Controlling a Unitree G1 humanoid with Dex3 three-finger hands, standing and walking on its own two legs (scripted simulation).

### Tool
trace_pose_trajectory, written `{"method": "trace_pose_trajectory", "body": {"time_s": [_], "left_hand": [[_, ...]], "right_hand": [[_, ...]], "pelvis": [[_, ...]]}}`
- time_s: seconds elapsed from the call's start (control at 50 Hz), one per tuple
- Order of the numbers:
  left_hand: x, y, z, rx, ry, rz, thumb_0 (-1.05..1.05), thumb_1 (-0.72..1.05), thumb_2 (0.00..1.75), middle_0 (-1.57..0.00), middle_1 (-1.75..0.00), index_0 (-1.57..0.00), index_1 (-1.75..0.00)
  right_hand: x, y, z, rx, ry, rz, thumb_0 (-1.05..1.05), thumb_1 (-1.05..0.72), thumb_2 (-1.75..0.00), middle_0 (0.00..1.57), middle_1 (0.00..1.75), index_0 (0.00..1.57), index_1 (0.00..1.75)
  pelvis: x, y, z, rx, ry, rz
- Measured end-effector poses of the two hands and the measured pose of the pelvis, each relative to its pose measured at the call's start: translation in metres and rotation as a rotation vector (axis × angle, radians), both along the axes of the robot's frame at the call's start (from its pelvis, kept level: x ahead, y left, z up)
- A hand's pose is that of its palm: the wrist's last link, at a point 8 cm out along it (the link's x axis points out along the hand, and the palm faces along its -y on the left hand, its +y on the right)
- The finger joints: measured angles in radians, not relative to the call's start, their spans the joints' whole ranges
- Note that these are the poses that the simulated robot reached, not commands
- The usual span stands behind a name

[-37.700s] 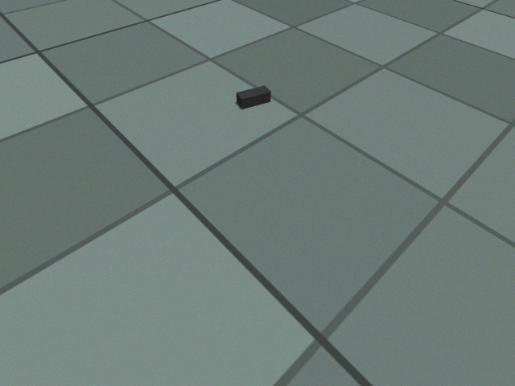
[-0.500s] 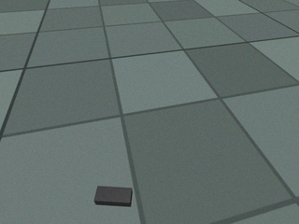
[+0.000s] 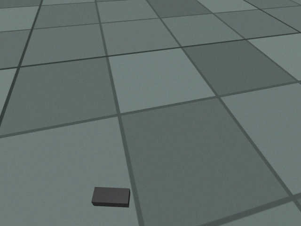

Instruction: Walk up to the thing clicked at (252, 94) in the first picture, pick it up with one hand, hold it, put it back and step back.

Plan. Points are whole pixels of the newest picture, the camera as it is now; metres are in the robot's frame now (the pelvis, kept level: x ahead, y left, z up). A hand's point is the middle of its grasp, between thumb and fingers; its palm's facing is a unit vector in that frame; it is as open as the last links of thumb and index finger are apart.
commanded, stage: stand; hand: left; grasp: from above
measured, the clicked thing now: (111, 197) +0.43 +0.23 -0.74
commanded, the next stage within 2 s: step back in 1.30 s
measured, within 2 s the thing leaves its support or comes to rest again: neither
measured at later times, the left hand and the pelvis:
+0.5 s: hand out of the picture +0.09 +0.24 -0.16, palm faces +0.03 -0.94 -0.34, open 7.4 cm; pelvis +0.01 +0.00 +0.00, yaw +0 degrees
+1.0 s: hand out of the picture +0.09 +0.24 -0.16, palm faces +0.02 -0.94 -0.34, open 7.4 cm; pelvis +0.02 -0.01 +0.00, yaw +0 degrees
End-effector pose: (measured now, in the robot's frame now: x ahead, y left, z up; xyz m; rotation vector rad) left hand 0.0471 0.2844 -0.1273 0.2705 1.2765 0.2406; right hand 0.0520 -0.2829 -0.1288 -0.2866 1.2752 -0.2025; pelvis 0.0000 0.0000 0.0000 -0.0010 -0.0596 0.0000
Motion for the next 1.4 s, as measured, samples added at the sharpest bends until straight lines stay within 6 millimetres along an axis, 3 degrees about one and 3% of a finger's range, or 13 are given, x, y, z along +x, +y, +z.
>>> {"method": "trace_pose_trajectory", "body": {"time_s": [0.46,1.3,1.4], "left_hand": [[0.032,0.0,0.006,0.01,-0.037,-0.013,0.01,0.91,0.9,-0.2,-0.3,-0.2,-0.3],[0.037,-0.001,0.01,0.018,-0.041,-0.033,0.01,0.91,0.9,-0.2,-0.3,-0.2,-0.3],[0.036,0.007,0.007,0.03,-0.053,-0.021,0.01,0.91,0.9,-0.2,-0.3,-0.2,-0.3]], "right_hand": [[0.029,-0.007,0.003,-0.006,-0.036,0.012,0.01,-0.91,-0.9,0.2,0.3,0.2,0.3],[0.03,-0.019,0.005,-0.012,-0.028,0.019,0.01,-0.91,-0.9,0.2,0.3,0.2,0.3],[0.031,-0.026,0.004,-0.023,-0.037,0.012,0.01,-0.91,-0.9,0.2,0.3,0.21,0.3]], "pelvis": [[0.013,-0.003,0.001,0.002,0.013,-0.002],[0.017,-0.01,0.002,0.004,0.023,0.0],[0.002,-0.009,-0.003,-0.009,0.028,0.006]]}}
